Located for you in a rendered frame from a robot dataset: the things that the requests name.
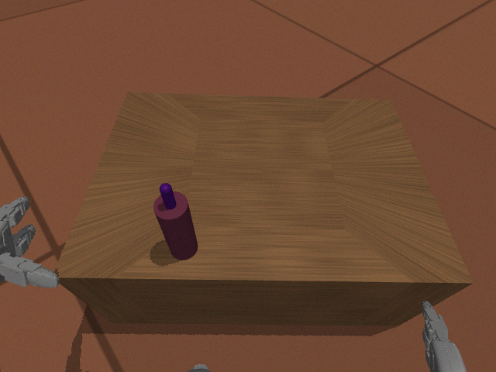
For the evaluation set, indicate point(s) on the left robot hand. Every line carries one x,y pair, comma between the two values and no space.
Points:
14,268

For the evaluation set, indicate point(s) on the bottle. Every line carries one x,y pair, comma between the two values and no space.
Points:
173,214

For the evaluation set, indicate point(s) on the right robot hand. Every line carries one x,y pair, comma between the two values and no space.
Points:
441,354

